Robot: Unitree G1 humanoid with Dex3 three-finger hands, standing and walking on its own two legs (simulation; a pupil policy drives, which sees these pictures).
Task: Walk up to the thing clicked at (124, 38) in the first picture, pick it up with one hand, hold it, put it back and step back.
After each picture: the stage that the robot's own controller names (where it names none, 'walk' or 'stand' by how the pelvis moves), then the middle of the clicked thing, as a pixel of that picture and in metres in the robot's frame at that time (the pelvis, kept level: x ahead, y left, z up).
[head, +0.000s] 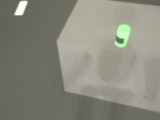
stand; (122, 35) +0.74 -0.20 -0.10
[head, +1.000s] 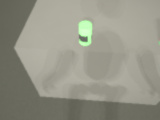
rise first; (85, 33) +0.67 +0.04 -0.07
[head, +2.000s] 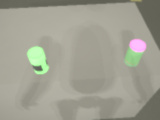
rise first; (38, 60) +0.48 +0.23 -0.06
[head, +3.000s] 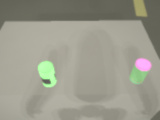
stand; (47, 74) +0.46 +0.19 -0.10
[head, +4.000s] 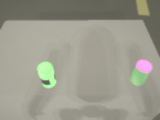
stand; (47, 75) +0.45 +0.20 -0.10
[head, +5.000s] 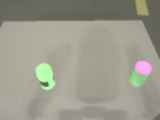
stand; (45, 76) +0.44 +0.20 -0.10
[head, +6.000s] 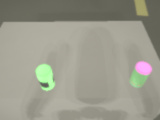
stand; (45, 77) +0.44 +0.20 -0.10
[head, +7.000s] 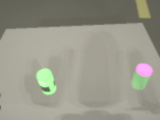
rise first; (46, 82) +0.42 +0.22 -0.10
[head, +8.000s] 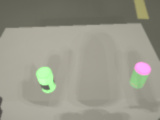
go down; (46, 80) +0.43 +0.22 -0.10
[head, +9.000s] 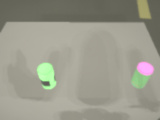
go down; (47, 76) +0.44 +0.21 -0.09
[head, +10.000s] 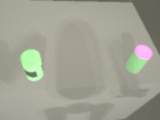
go down; (32, 65) +0.43 +0.20 -0.03
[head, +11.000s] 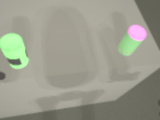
close in; (15, 52) +0.45 +0.21 -0.01
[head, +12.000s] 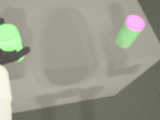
close; (11, 44) +0.47 +0.20 +0.02
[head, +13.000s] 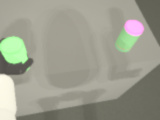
lift; (16, 56) +0.43 +0.19 +0.01
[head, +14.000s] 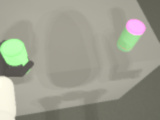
lift; (17, 58) +0.42 +0.20 +0.01
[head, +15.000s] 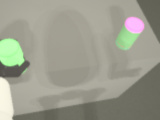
lift; (12, 58) +0.42 +0.20 +0.01
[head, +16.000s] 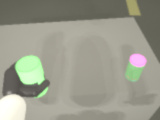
hold; (33, 77) +0.31 +0.17 +0.12
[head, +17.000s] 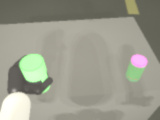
hold; (36, 74) +0.32 +0.17 +0.11
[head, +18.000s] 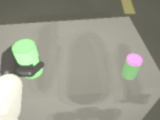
crouch; (28, 59) +0.38 +0.19 +0.12
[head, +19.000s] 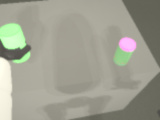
lower; (15, 44) +0.46 +0.21 +0.07
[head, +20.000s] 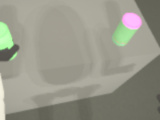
lower; (1, 42) +0.47 +0.22 +0.02
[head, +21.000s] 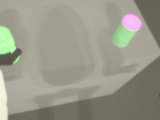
lower; (4, 46) +0.46 +0.21 +0.01
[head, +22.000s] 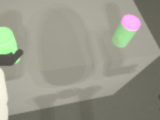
lower; (6, 47) +0.46 +0.21 +0.02
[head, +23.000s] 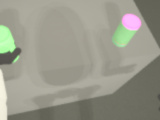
lower; (3, 46) +0.46 +0.21 +0.02
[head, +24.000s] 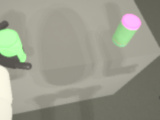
withdraw; (11, 49) +0.45 +0.19 +0.01
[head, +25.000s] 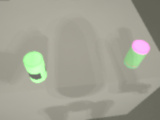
sink last; (36, 67) +0.42 +0.18 -0.03
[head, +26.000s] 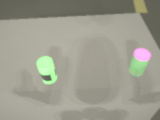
stand; (47, 70) +0.45 +0.20 -0.04
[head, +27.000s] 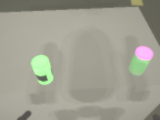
stand; (43, 70) +0.43 +0.19 -0.03
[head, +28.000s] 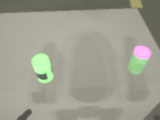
stand; (43, 68) +0.44 +0.20 -0.03
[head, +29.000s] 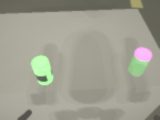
stand; (42, 70) +0.43 +0.20 -0.03
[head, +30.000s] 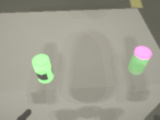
stand; (43, 69) +0.44 +0.20 -0.03
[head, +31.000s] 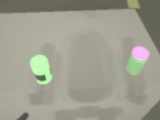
stand; (41, 70) +0.44 +0.19 -0.03
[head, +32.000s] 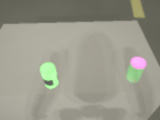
stand; (49, 75) +0.46 +0.19 -0.09
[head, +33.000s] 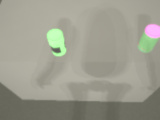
walk; (57, 43) +0.54 +0.16 -0.07
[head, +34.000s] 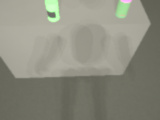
walk; (52, 9) +0.81 +0.19 -0.08
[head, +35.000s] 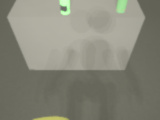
stand; (64, 4) +1.03 +0.18 -0.08
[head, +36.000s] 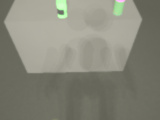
stand; (61, 8) +1.02 +0.19 -0.10
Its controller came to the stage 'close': yes
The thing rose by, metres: 0.20
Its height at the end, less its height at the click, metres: +0.00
